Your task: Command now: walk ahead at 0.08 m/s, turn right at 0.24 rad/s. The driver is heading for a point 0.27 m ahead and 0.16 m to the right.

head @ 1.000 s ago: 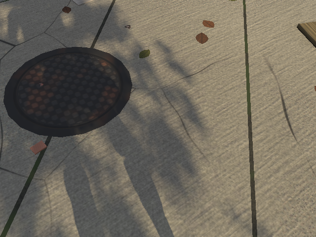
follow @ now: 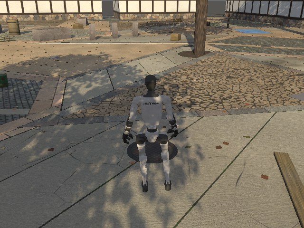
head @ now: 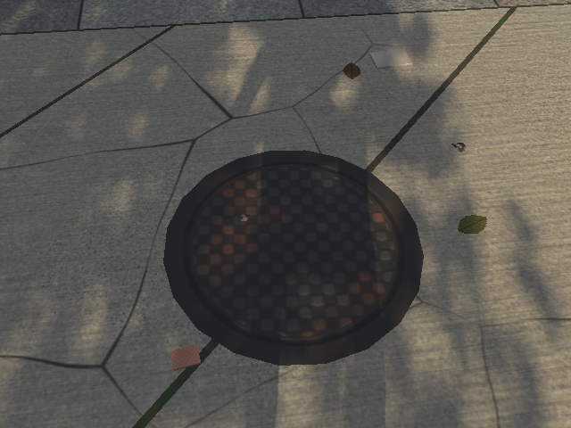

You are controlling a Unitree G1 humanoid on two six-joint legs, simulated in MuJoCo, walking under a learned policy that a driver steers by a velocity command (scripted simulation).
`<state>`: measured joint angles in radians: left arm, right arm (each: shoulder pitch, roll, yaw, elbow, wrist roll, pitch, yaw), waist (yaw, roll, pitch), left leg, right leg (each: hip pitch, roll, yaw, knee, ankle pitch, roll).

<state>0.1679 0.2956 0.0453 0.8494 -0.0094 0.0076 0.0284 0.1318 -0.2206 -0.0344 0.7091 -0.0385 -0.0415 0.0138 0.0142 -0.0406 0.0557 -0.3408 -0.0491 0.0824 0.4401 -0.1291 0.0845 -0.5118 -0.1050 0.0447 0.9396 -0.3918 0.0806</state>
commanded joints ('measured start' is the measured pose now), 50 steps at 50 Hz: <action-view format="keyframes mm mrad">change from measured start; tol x16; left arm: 1 62 97 27 -39 -1 12 10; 12 85 86 47 -79 0 20 -40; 14 100 280 92 -106 9 21 -14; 50 -5 86 21 -77 22 5 -8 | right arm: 1 -32 -189 -60 -44 7 -4 -31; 50 -35 -157 -27 86 33 6 -25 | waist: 1 2 135 -170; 12 34 136 -150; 14 -18 -288 -120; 18 3 -59 -147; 35 -27 -95 -113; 38 54 238 -166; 50 -15 44 -94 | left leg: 1 69 313 -159 -183 216 184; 5 127 352 -179 -210 2 180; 11 214 349 -85 -46 247 117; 13 84 241 33 182 46 -27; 15 -327 15 -61 631 -568 -145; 16 -352 38 -121 709 -506 -133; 33 -24 48 -112 193 -201 -144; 37 314 274 -318 -51 439 -14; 44 138 153 -214 -40 54 -28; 50 182 120 -171 5 83 -34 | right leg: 1 113 -8 -13 -26 59 -1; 10 123 40 -102 -238 25 -53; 12 252 78 -118 -459 212 -101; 14 492 -242 371 -552 856 -309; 15 485 -298 446 -578 874 -440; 34 350 -76 290 -499 569 -278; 38 188 137 100 -337 -43 -84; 50 313 83 98 -489 326 -89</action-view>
